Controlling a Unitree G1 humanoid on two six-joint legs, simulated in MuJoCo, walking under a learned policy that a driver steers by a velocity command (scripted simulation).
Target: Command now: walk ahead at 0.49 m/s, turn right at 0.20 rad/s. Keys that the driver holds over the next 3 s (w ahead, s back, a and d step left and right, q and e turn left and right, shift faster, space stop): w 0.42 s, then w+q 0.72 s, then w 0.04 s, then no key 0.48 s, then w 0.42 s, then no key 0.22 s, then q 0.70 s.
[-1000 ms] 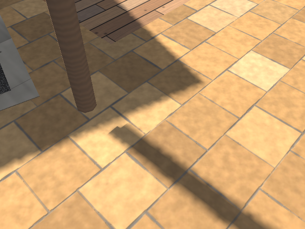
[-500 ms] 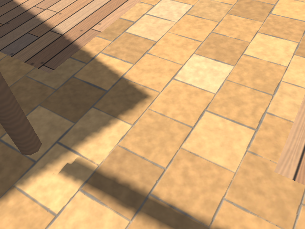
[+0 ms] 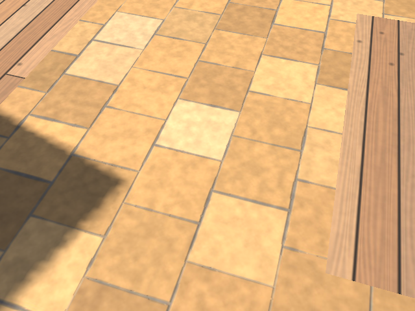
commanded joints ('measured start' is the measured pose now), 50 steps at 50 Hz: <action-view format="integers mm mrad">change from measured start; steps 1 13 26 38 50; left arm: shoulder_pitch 29 -343 -102 28 -117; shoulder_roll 48 49 85 146 158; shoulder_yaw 14 -8 22 39 21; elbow -67 -205 -116 -4 -148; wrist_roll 7 1 30 26 -24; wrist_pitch -9 -24 -45 -30 -84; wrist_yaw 1 -28 -40 7 -16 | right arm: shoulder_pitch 17 212 140 -164 184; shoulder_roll -68 -165 -81 -28 -178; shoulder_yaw -8 -19 -3 5 -66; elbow -29 56 6 -131 -156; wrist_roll -4 30 31 19 15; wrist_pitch -10 27 52 60 60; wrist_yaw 5 -12 -17 21 12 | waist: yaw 21 -78 -10 75 -110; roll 95 101 -54 2 117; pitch -39 34 -52 68 -240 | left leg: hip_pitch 134 234 -313 -442 599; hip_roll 272 283 200 151 352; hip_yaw -315 -144 -121 -62 -639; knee -270 -248 747 272 -106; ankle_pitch -7 88 -111 233 -64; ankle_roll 189 141 -17 -8 316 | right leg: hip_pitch -174 -160 273 446 -406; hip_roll -122 -82 -247 -262 -43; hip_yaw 10 -83 91 -213 15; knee -38 -631 -1048 -1073 203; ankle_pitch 65 363 313 493 -100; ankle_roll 1 30 -155 -97 27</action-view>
